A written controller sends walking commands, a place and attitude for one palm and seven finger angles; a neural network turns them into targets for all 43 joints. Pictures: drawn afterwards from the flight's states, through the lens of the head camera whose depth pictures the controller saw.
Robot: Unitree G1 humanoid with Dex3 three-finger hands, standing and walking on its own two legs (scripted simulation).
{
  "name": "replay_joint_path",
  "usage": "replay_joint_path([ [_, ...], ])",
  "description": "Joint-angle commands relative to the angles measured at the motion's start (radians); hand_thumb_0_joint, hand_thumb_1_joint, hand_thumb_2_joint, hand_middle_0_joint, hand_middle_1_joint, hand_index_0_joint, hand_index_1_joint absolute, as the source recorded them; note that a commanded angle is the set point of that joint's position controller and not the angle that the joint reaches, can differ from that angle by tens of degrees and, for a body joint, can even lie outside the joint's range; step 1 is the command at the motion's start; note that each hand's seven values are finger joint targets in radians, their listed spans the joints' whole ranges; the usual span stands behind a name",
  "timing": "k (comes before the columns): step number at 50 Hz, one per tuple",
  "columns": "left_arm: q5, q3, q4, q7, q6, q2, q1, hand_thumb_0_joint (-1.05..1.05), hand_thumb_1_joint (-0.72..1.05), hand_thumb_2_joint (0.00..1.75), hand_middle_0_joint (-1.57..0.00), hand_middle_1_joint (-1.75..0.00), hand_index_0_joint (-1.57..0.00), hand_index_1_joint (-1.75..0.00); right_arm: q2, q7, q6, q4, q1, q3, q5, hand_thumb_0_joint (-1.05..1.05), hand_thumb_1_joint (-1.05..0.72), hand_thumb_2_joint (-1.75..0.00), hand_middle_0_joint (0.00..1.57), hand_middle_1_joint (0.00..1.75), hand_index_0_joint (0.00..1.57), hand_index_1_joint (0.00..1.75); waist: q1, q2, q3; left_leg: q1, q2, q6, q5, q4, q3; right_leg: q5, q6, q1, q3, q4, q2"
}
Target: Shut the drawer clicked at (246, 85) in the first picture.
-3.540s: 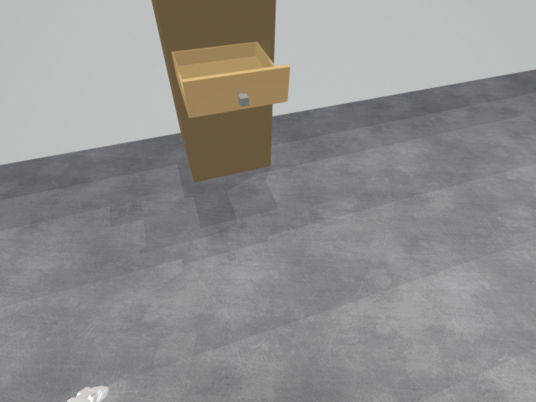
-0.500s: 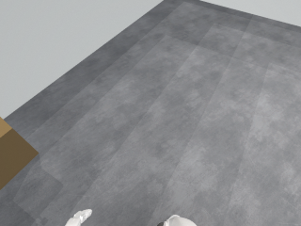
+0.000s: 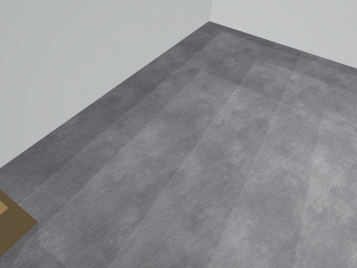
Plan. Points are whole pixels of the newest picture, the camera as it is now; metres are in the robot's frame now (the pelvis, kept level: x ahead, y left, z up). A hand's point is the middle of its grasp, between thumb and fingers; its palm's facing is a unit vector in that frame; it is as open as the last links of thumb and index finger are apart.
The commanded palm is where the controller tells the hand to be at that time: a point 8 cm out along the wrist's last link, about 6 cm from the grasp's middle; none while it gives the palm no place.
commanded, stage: turn to face it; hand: left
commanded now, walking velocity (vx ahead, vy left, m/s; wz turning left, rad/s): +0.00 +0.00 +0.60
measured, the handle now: out of the picture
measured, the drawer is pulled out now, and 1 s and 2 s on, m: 0.24 0.24 0.24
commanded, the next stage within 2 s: take the last steps up to it in 1.64 s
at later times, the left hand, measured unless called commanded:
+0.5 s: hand out of the picture +0.06 +0.17 -0.13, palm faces +0.30 -0.91 -0.29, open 7.3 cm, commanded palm none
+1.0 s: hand out of the picture -0.11 +0.20 -0.17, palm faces +0.61 -0.74 -0.27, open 7.4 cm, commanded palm none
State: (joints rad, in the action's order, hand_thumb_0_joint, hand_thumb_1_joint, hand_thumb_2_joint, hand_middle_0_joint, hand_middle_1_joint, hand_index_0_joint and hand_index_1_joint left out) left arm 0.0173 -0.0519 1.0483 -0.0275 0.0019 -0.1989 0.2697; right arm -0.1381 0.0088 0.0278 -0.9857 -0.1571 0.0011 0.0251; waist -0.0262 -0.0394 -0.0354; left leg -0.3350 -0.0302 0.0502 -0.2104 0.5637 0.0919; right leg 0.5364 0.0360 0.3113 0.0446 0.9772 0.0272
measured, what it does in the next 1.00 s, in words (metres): steps on the spot, turning left: right foot, then left foot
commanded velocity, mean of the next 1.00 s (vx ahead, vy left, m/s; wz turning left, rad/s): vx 0.00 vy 0.00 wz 0.60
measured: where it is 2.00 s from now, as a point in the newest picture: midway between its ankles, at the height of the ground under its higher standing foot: outside the picture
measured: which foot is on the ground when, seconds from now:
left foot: down 0.00-0.40, up 0.42-0.80, down 0.82-1.00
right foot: up 0.00-0.38, down 0.40-0.82, up 0.84-1.00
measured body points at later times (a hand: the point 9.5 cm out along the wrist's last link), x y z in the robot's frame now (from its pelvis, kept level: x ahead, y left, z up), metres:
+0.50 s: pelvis +0.01 -0.05 +0.01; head +0.04 -0.07 +0.46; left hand +0.04 +0.22 -0.11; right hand +0.11 -0.29 -0.16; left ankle +0.01 +0.08 -0.67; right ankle +0.04 -0.16 -0.73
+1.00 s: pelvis -0.02 -0.02 +0.00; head +0.00 +0.02 +0.45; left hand -0.14 +0.24 -0.15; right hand +0.23 -0.16 -0.12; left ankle -0.08 +0.07 -0.73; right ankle +0.05 -0.15 -0.66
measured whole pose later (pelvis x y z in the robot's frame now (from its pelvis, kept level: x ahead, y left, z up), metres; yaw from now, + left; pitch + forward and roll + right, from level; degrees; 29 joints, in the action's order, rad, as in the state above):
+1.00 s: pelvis -0.02 -0.02 +0.00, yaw +36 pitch +0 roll +0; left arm 0.02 -0.09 0.93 -0.01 -0.07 -0.28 0.22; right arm -0.23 0.00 -0.03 -0.88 -0.13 0.05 0.02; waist -0.02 -0.04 -0.08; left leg -0.27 0.00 0.02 -0.27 0.53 0.02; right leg 0.44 0.10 0.49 0.06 1.11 0.11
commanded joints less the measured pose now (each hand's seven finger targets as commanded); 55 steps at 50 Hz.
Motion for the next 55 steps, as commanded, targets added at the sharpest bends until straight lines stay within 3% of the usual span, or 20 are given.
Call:
replay_joint_path([
  [1, -0.005, -0.022, -0.073, 0.007, -0.001, -0.062, 0.019, 0.00, 0.90, 0.90, -0.20, -0.30, -0.20, -0.30, -0.204, 0.013, -0.006, 0.035, -0.077, 0.058, -0.006, 0.00, -0.90, -0.90, 0.20, 0.30, 0.20, 0.30, 0.017, 0.179, 0.054, 0.115, -0.232, 0.118, 0.386, -0.260, -0.295, -0.074, 0.016, 0.128, -0.032, 0.083, 0.039],
  [6, 0.001, -0.038, -0.113, 0.006, -0.023, -0.054, -0.021, 0.00, 0.90, 0.90, -0.20, -0.30, -0.20, -0.30, -0.214, 0.007, -0.022, 0.061, -0.094, 0.086, -0.005, 0.00, -0.90, -0.90, 0.20, 0.30, 0.20, 0.30, 0.035, 0.166, 0.085, 0.106, -0.199, 0.114, 0.116, -0.302, -0.341, -0.147, 0.031, 0.158, -0.032, 0.039, 0.035],
  [12, -0.005, -0.040, -0.174, 0.002, -0.024, -0.053, -0.100, 0.00, 0.90, 0.90, -0.20, -0.30, -0.20, -0.30, -0.242, 0.005, -0.038, 0.070, -0.122, 0.109, 0.002, 0.00, -0.90, -0.90, 0.20, 0.30, 0.20, 0.30, 0.059, 0.195, 0.097, 0.130, -0.193, 0.133, 0.125, -0.268, -0.449, -0.105, 0.029, 0.134, -0.045, -0.134, 0.009],
  [17, -0.016, -0.045, -0.172, -0.005, -0.015, -0.074, -0.005, 0.00, 0.90, 0.90, -0.20, -0.30, -0.20, -0.30, -0.254, -0.001, -0.052, 0.099, -0.078, 0.124, -0.004, 0.00, -0.90, -0.90, 0.20, 0.30, 0.20, 0.30, 0.013, 0.194, 0.123, 0.004, -0.120, 0.075, 0.134, -0.193, -0.464, -0.239, 0.010, -0.131, -0.025, -0.470, -0.027],
  [18, -0.012, -0.051, -0.170, -0.009, -0.008, -0.109, 0.031, 0.00, 0.90, 0.90, -0.20, -0.30, -0.20, -0.30, -0.233, -0.006, -0.055, 0.109, -0.060, 0.122, -0.011, 0.00, -0.90, -0.90, 0.20, 0.30, 0.20, 0.30, -0.011, 0.131, 0.122, -0.094, -0.076, 0.027, 0.051, -0.134, -0.426, -0.298, -0.003, -0.250, -0.059, -0.616, 0.021],
  [19, 0.004, -0.065, -0.175, -0.017, -0.001, -0.194, 0.040, 0.00, 0.90, 0.90, -0.20, -0.30, -0.20, -0.30, -0.164, -0.010, -0.057, 0.124, -0.076, 0.115, -0.019, 0.00, -0.90, -0.90, 0.20, 0.30, 0.20, 0.30, -0.016, -0.121, 0.115, -0.283, 0.038, -0.051, -0.161, 0.071, -0.276, -0.192, -0.073, -0.370, -0.274, -0.756, 0.254],
  [20, 0.007, -0.067, -0.201, -0.017, -0.007, -0.251, 0.005, 0.00, 0.90, 0.90, -0.20, -0.30, -0.20, -0.30, -0.157, -0.007, -0.056, 0.147, -0.059, 0.115, -0.009, 0.00, -0.90, -0.90, 0.20, 0.30, 0.20, 0.30, -0.017, -0.262, 0.064, -0.350, 0.107, -0.098, -0.344, 0.315, -0.126, -0.226, -0.174, -0.252, -0.440, -0.788, 0.463],
  [21, 0.002, -0.056, -0.224, -0.019, -0.011, -0.229, -0.059, 0.00, 0.90, 0.90, -0.20, -0.30, -0.20, -0.30, -0.195, -0.013, -0.062, 0.145, -0.055, 0.122, 0.000, 0.00, -0.90, -0.90, 0.20, 0.30, 0.20, 0.30, 0.009, -0.147, 0.032, -0.288, 0.053, -0.083, -0.317, 0.479, -0.164, -0.230, -0.198, -0.102, -0.355, -0.777, 0.453],
  [23, -0.001, -0.046, -0.244, -0.018, -0.001, -0.158, -0.155, 0.00, 0.90, 0.90, -0.20, -0.30, -0.20, -0.30, -0.177, -0.023, -0.080, 0.109, -0.093, 0.122, 0.001, 0.00, -0.90, -0.90, 0.20, 0.30, 0.20, 0.30, 0.069, -0.133, -0.011, -0.268, 0.014, -0.096, -0.218, 0.599, -0.141, -0.350, -0.150, -0.048, -0.211, -0.737, 0.337],
  [25, -0.001, -0.030, -0.239, -0.012, 0.009, -0.132, -0.146, 0.00, 0.90, 0.90, -0.20, -0.30, -0.20, -0.30, -0.164, -0.032, -0.082, 0.093, -0.113, 0.114, -0.001, 0.00, -0.90, -0.90, 0.20, 0.30, 0.20, 0.30, 0.073, -0.109, -0.014, -0.267, 0.002, -0.117, -0.154, 0.638, -0.098, -0.539, -0.139, -0.102, -0.061, -0.668, 0.278],
  [35, 0.015, -0.053, -0.199, -0.003, -0.006, -0.224, 0.005, 0.00, 0.90, 0.90, -0.20, -0.30, -0.20, -0.30, -0.154, -0.040, -0.074, 0.167, 0.071, 0.087, -0.012, 0.00, -0.90, -0.90, 0.20, 0.30, 0.20, 0.30, -0.027, -0.194, 0.037, -0.120, 0.000, -0.121, -0.237, 0.242, 0.017, -0.729, -0.157, -0.230, 0.026, -0.562, 0.339],
  [37, 0.013, -0.059, -0.197, -0.001, -0.010, -0.239, 0.006, 0.00, 0.90, 0.90, -0.20, -0.30, -0.20, -0.30, -0.164, -0.037, -0.067, 0.166, 0.052, 0.086, -0.014, 0.00, -0.90, -0.90, 0.20, 0.30, 0.20, 0.30, -0.020, -0.213, 0.073, -0.058, 0.012, -0.110, -0.207, 0.137, 0.040, -0.775, -0.136, -0.250, 0.053, -0.510, 0.340],
  [39, 0.004, -0.062, -0.196, 0.003, -0.015, -0.232, -0.006, 0.00, 0.90, 0.90, -0.20, -0.30, -0.20, -0.30, -0.196, -0.035, -0.058, 0.158, -0.012, 0.093, -0.011, 0.00, -0.90, -0.90, 0.20, 0.30, 0.20, 0.30, 0.020, -0.162, 0.115, 0.093, 0.012, -0.095, -0.042, -0.074, 0.038, -0.730, -0.074, -0.203, 0.117, -0.386, 0.318],
  [40, -0.004, -0.058, -0.207, 0.006, -0.018, -0.210, -0.004, 0.00, 0.90, 0.90, -0.20, -0.30, -0.20, -0.30, -0.261, -0.032, -0.047, 0.141, -0.080, 0.109, -0.007, 0.00, -0.90, -0.90, 0.20, 0.30, 0.20, 0.30, 0.060, -0.011, 0.177, 0.293, -0.058, -0.064, 0.154, -0.166, -0.050, -0.618, -0.023, -0.072, 0.146, -0.217, 0.284],
  [41, -0.011, -0.043, -0.253, 0.017, -0.019, -0.141, -0.038, 0.00, 0.90, 0.90, -0.20, -0.30, -0.20, -0.30, -0.385, -0.024, -0.038, 0.135, -0.145, 0.141, -0.004, 0.00, -0.90, -0.90, 0.20, 0.30, 0.20, 0.30, 0.109, 0.320, 0.188, 0.464, -0.341, 0.071, 0.572, -0.175, -0.424, -0.019, 0.065, 0.259, 0.164, 0.011, 0.132],
  [42, -0.001, -0.033, -0.279, 0.011, -0.030, -0.134, -0.101, 0.00, 0.90, 0.90, -0.20, -0.30, -0.20, -0.30, -0.415, -0.018, -0.045, 0.105, -0.205, 0.147, -0.015, 0.00, -0.90, -0.90, 0.20, 0.30, 0.20, 0.30, 0.128, 0.300, 0.197, 0.434, -0.417, 0.164, 0.773, -0.160, -0.446, 0.139, 0.063, 0.315, 0.051, 0.135, 0.111],
  [43, 0.002, -0.035, -0.285, 0.010, -0.035, -0.142, -0.124, 0.00, 0.90, 0.90, -0.20, -0.30, -0.20, -0.30, -0.387, -0.014, -0.046, 0.108, -0.187, 0.137, -0.012, 0.00, -0.90, -0.90, 0.20, 0.30, 0.20, 0.30, 0.114, 0.207, 0.151, 0.388, -0.397, 0.166, 0.712, -0.157, -0.370, 0.073, 0.053, 0.322, 0.019, 0.187, 0.133],
  [44, 0.003, -0.039, -0.264, 0.007, -0.036, -0.126, -0.130, 0.00, 0.90, 0.90, -0.20, -0.30, -0.20, -0.30, -0.351, -0.002, -0.038, 0.110, -0.153, 0.128, -0.007, 0.00, -0.90, -0.90, 0.20, 0.30, 0.20, 0.30, 0.108, 0.283, 0.145, 0.350, -0.329, 0.146, 0.678, -0.161, -0.367, 0.028, 0.058, 0.327, -0.010, 0.206, 0.127],
  [47, -0.004, -0.046, -0.226, 0.017, -0.036, -0.149, -0.079, 0.00, 0.90, 0.90, -0.20, -0.30, -0.20, -0.30, -0.296, 0.003, -0.037, 0.151, -0.003, 0.105, -0.006, 0.00, -0.90, -0.90, 0.20, 0.30, 0.20, 0.30, 0.042, 0.248, 0.078, 0.232, -0.213, 0.097, 0.538, -0.174, -0.260, -0.108, 0.062, 0.261, -0.031, 0.184, 0.103],
  [55, -0.008, -0.040, -0.248, 0.012, -0.037, -0.130, -0.120, 0.00, 0.90, 0.90, -0.20, -0.30, -0.20, -0.30, -0.312, -0.004, -0.048, 0.148, -0.028, 0.115, -0.001, 0.00, -0.90, -0.90, 0.20, 0.30, 0.20, 0.30, 0.058, 0.186, 0.066, 0.176, -0.191, 0.121, 0.278, -0.214, -0.386, -0.108, 0.061, 0.160, -0.034, -0.080, 0.043],
])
